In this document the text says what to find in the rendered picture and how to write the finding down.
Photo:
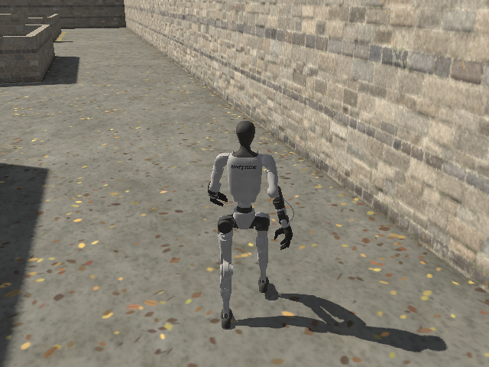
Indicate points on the robot left hand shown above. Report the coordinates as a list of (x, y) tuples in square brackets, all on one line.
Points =
[(221, 197)]

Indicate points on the robot left upper arm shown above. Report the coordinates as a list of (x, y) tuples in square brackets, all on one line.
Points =
[(220, 162)]

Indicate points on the right robot shin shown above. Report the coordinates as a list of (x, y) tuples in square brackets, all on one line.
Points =
[(262, 256)]

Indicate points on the robot right hand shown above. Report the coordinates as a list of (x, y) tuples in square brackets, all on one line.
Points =
[(288, 236)]

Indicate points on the robot right upper arm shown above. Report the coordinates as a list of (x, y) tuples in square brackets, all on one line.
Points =
[(271, 171)]

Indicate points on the left robot forearm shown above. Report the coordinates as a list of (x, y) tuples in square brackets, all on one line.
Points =
[(213, 195)]

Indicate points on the right robot forearm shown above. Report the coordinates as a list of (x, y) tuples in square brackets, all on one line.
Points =
[(281, 210)]

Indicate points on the robot right foot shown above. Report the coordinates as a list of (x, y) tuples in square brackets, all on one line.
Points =
[(263, 286)]

